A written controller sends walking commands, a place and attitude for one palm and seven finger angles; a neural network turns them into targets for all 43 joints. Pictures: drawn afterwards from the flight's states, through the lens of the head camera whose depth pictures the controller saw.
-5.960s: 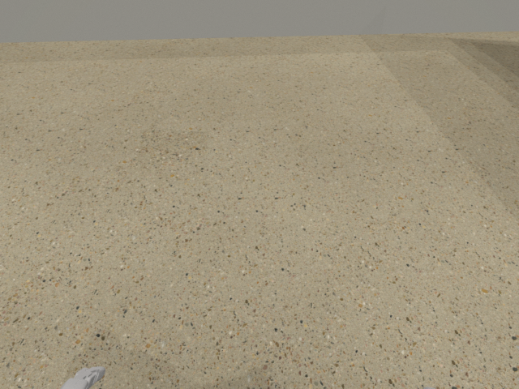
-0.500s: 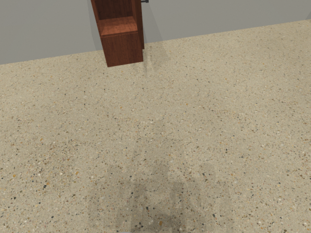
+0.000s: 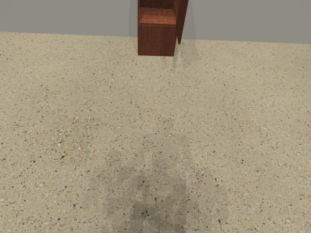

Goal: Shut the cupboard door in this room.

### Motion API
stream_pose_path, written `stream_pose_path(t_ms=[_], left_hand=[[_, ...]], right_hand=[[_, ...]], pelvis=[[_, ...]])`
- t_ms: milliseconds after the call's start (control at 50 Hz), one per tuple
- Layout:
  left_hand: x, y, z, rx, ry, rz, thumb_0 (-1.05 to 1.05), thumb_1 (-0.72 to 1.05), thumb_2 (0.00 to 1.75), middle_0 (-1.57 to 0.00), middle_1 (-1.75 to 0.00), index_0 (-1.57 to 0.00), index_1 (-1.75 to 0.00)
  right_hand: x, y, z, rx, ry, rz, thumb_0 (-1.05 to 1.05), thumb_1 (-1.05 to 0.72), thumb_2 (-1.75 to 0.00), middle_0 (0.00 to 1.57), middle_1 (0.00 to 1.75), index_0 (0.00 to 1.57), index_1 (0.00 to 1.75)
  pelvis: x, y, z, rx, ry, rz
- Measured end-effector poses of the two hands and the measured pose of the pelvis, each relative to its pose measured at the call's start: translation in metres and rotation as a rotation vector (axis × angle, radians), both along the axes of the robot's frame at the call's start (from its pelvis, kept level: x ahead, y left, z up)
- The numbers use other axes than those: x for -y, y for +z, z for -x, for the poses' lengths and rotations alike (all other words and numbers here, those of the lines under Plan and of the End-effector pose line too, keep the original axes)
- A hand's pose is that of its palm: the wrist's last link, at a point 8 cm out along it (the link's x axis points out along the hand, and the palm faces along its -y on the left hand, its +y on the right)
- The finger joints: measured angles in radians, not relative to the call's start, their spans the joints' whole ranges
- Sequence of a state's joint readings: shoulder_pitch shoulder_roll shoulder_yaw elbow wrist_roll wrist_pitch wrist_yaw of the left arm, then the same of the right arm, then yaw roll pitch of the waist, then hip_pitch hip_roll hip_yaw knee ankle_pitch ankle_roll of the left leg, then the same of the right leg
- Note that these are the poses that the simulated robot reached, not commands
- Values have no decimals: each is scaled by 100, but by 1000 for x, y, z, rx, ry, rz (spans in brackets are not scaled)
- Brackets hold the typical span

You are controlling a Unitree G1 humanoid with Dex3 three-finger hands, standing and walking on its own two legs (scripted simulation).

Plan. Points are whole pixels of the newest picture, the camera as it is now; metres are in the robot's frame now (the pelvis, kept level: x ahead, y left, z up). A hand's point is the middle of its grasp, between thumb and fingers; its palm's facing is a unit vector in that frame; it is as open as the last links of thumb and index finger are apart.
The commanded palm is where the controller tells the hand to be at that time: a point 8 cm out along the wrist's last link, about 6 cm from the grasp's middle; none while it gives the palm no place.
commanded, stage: turn or walk to find it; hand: left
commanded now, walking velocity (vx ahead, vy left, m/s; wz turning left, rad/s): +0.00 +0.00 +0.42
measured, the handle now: out of the picture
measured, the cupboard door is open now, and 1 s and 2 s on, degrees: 86 86 86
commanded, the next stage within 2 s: stand and wait in 0.96 s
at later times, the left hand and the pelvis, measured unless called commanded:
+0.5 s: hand out of the picture -0.01 +0.13 -0.15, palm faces +0.25 -0.93 -0.28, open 7.4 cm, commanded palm none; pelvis -0.03 -0.07 +0.00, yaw +14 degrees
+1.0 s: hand out of the picture -0.12 +0.21 -0.18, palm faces +0.46 -0.86 -0.24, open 7.4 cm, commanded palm none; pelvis -0.07 +0.00 +0.00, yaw +25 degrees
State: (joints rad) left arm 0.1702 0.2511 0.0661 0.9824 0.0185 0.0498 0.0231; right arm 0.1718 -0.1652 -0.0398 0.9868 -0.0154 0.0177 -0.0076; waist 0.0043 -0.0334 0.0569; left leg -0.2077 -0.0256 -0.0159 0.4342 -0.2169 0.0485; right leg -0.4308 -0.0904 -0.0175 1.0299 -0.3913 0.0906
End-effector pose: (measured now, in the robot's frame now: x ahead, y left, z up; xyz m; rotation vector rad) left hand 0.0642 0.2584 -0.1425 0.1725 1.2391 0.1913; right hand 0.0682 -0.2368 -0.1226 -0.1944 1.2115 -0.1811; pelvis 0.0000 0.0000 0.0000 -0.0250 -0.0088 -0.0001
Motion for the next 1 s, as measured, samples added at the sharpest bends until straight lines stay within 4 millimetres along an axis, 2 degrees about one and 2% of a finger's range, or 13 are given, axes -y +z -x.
stream_pose_path(t_ms=[120,220,280,380,500,560,620,740,800,880,1000], left_hand=[[17,12,-16,75,-9,-26,0,91,90,-19,-29,-20,-30],[42,19,-13,132,2,-60,0,91,90,-20,-29,-20,-30],[56,26,6,133,26,-74,0,91,90,-20,-29,-20,-30],[71,32,47,80,103,-75,0,91,90,-20,-30,-20,-30],[82,26,94,23,199,-51,0,91,90,-20,-30,-20,-30],[84,19,121,-15,247,-31,0,91,90,-20,-30,-20,-30],[81,11,148,-58,294,-10,0,91,90,-20,-30,-20,-30],[61,-15,205,-131,390,37,0,91,90,-20,-30,-20,-30],[45,-26,225,-166,427,48,0,91,90,-20,-30,-20,-30],[28,-19,228,-161,450,48,1,91,90,-20,-29,-20,-30],[6,-5,208,-61,458,15,0,91,90,-20,-29,-20,-30]], right_hand=[[16,-13,22,-39,-1,-28,1,-91,-90,21,30,20,30],[43,-35,43,-95,8,-58,1,-91,-90,21,30,20,30],[58,-41,49,-130,23,-66,1,-91,-90,21,30,20,30],[76,-36,47,-160,71,-64,1,-91,-90,20,30,19,30],[82,-32,35,-189,149,-36,1,-91,-90,20,30,19,30],[76,-30,22,-188,197,-18,1,-91,-90,20,30,19,30],[61,-26,2,-159,252,-3,1,-91,-90,20,30,19,30],[9,-16,-46,-24,376,28,1,-91,-90,20,30,19,30],[-18,-8,-60,43,427,32,1,-91,-90,20,30,19,30],[-43,5,-62,70,463,31,1,-91,-90,20,30,19,30],[-57,7,-49,43,484,11,1,-91,-90,21,30,20,30]], pelvis=[[15,-3,11,-9,43,-17],[39,-12,20,-20,89,-44],[51,-11,25,-8,128,-44],[62,-3,28,-2,179,-67],[66,-1,32,-4,246,-64],[63,-2,35,-8,275,-59],[56,-4,40,-12,302,-53],[31,-15,53,-16,359,-18],[20,-19,60,-14,370,-20],[9,-9,63,-14,397,3],[3,0,66,-19,438,9]])
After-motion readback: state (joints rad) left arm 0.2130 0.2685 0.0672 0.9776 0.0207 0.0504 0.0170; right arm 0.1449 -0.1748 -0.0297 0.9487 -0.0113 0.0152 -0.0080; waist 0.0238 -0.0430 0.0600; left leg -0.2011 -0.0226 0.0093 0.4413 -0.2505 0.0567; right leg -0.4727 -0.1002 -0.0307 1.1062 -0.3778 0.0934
